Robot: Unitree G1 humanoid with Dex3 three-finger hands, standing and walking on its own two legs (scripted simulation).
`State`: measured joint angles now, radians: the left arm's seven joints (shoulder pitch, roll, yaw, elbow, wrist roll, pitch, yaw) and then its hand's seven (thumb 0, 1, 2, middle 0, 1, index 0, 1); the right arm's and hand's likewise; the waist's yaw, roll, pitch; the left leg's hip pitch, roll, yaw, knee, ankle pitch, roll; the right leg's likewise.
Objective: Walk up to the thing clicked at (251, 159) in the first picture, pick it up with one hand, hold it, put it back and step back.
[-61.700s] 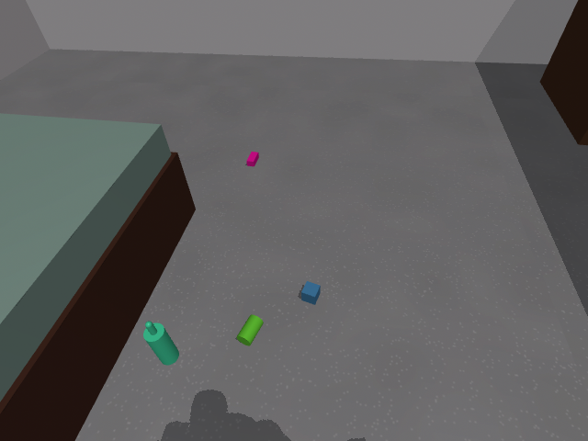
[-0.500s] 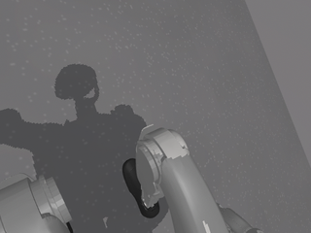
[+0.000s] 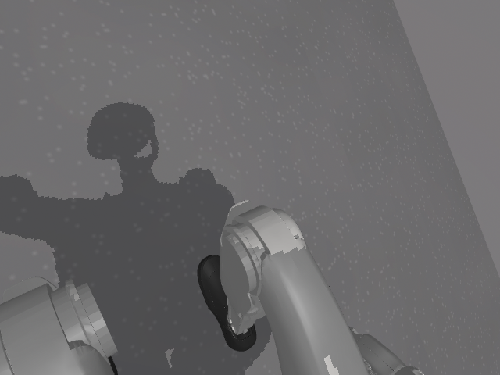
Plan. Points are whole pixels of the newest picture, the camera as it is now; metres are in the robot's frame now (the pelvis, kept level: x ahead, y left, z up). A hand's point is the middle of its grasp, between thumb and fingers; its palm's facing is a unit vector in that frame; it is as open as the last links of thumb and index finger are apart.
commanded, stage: withdraw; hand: left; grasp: from above
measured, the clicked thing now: out of the picture +0.46 +0.38 -0.29
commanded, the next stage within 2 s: home in 0.96 s
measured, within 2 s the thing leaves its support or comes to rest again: neither
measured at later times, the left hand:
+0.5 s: hand out of the picture +0.49 +0.42 -0.09, palm faces -0.30 -0.07 -0.95, open 13.8 cm
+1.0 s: hand out of the picture +0.46 +0.36 -0.13, palm faces -0.34 -0.10 -0.94, open 13.1 cm
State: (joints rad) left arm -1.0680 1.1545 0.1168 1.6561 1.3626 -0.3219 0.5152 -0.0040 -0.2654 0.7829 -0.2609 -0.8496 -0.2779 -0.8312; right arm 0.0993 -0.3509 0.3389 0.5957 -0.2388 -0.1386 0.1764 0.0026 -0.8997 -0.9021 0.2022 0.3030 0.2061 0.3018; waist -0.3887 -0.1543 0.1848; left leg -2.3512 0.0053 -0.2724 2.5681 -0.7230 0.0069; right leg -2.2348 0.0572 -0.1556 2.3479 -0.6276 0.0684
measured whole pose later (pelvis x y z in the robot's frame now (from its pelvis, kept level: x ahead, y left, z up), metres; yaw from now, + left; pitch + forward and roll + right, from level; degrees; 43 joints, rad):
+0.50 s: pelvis +0.01 +0.00 +0.02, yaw +3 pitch +34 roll -14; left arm -1.11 1.01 0.09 1.39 1.21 -0.06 0.29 0.00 -0.47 0.95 -0.13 -0.96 -0.13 -0.95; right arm 0.16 -0.33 0.19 0.61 -0.15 -0.07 0.21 0.00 -0.90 -0.90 0.20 0.30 0.21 0.30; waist -0.32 0.01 -0.01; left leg -2.35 0.00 -0.20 2.46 -0.72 0.01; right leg -2.25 0.02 -0.10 2.29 -0.66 0.06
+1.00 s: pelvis -0.01 -0.01 +0.02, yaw +5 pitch +31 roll -12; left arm -1.11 0.94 0.06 1.41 1.32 -0.34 0.34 0.00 -0.32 0.84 -0.25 -0.83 -0.25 -0.82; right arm 0.12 -0.33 0.18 0.64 -0.17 0.05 0.10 0.00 -0.90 -0.90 0.20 0.30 0.20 0.30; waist -0.30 -0.06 0.04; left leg -2.36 -0.02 -0.18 2.44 -0.64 0.01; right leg -2.26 0.01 -0.09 2.30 -0.60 0.04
